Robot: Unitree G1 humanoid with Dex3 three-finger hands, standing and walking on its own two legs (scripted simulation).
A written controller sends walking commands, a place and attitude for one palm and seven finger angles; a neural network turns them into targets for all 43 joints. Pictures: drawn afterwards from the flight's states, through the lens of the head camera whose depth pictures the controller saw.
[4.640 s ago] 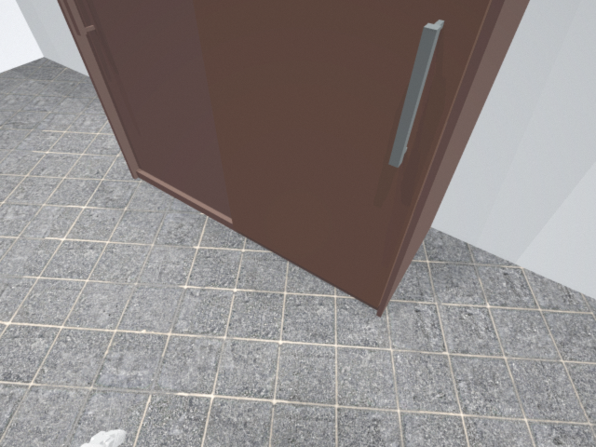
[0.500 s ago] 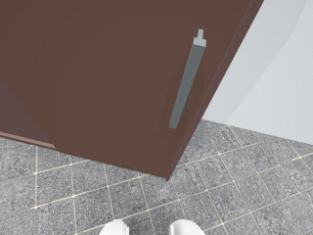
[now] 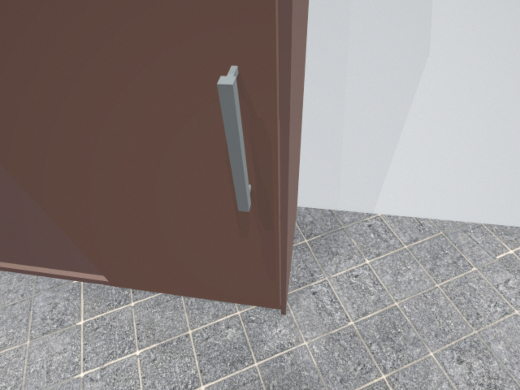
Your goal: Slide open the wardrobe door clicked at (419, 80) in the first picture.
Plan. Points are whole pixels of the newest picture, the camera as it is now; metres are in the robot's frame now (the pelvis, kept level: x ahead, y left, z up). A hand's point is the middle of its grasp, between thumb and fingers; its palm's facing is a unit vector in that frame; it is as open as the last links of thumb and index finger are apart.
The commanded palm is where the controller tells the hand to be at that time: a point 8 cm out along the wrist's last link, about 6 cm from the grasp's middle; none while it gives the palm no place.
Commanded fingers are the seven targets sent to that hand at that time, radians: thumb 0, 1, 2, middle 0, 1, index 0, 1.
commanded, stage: come to a stop and stand still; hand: right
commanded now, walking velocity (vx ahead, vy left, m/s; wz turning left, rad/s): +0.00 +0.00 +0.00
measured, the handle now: (239, 148) +0.50 +0.06 +0.10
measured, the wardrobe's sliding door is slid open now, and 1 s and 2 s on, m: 0.00 0.00 0.00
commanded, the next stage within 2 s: look again from close up in 0.66 s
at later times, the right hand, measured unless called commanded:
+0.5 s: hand out of the picture -0.03 -0.17 -0.18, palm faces +0.01 +0.99 -0.16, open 7.3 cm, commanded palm none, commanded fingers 0.00 -0.90 -0.90 0.20 0.30 0.20 0.30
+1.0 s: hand out of the picture -0.01 -0.21 -0.18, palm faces +0.01 +0.97 -0.26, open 7.4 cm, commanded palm none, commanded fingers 0.00 -0.90 -0.90 0.20 0.30 0.20 0.30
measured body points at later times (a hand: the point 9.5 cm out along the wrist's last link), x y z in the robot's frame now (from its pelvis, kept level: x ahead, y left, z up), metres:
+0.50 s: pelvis -0.03 -0.01 +0.00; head -0.03 -0.02 +0.45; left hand -0.06 +0.19 -0.16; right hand -0.03 -0.22 -0.16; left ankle -0.04 +0.11 -0.74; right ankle -0.02 -0.09 -0.74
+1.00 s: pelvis -0.03 -0.01 -0.01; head -0.04 -0.02 +0.44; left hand +0.02 +0.25 -0.15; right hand -0.01 -0.27 -0.16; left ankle -0.04 +0.11 -0.74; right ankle -0.02 -0.09 -0.74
